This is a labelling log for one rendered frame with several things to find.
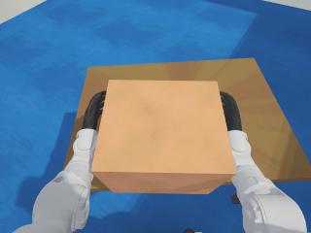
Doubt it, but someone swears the robot right upper arm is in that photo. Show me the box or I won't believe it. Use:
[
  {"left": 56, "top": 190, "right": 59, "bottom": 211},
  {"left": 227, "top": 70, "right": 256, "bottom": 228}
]
[{"left": 242, "top": 194, "right": 311, "bottom": 233}]

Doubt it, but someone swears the carton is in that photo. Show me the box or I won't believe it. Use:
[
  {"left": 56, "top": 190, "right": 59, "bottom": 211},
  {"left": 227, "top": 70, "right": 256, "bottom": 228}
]
[{"left": 90, "top": 80, "right": 237, "bottom": 194}]

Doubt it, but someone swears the robot left upper arm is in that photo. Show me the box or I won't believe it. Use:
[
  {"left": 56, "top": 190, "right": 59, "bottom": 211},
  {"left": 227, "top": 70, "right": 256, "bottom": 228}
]
[{"left": 13, "top": 182, "right": 90, "bottom": 233}]

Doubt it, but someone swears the robot left hand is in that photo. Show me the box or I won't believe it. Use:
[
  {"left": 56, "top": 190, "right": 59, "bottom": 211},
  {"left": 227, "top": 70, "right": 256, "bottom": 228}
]
[{"left": 82, "top": 90, "right": 107, "bottom": 130}]

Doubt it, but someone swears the robot right hand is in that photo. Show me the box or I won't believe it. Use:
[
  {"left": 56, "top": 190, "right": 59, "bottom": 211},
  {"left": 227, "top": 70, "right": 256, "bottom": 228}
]
[{"left": 219, "top": 91, "right": 242, "bottom": 131}]

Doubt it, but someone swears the robot right forearm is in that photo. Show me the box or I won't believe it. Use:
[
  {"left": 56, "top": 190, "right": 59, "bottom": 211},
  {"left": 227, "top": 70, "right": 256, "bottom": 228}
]
[{"left": 227, "top": 130, "right": 307, "bottom": 232}]

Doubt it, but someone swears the robot left forearm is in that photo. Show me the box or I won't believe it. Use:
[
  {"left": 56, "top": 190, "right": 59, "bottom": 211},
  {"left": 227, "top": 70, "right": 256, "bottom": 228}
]
[{"left": 32, "top": 128, "right": 98, "bottom": 222}]

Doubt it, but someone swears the table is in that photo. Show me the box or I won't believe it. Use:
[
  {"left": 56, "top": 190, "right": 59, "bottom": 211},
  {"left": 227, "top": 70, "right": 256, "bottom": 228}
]
[{"left": 63, "top": 57, "right": 311, "bottom": 204}]

